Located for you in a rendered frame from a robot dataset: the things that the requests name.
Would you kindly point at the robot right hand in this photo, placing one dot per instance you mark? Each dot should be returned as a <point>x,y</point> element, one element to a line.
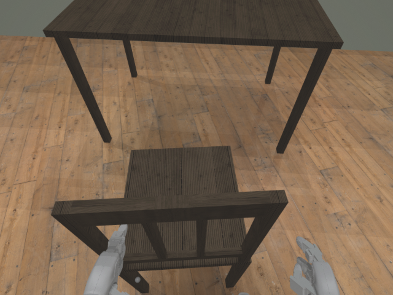
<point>320,279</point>

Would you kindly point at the robot left hand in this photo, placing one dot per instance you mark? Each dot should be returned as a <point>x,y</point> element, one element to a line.
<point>108,266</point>

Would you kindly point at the chair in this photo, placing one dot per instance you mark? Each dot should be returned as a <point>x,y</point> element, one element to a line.
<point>183,210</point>

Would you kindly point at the table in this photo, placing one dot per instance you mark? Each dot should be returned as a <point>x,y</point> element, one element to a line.
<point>275,23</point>

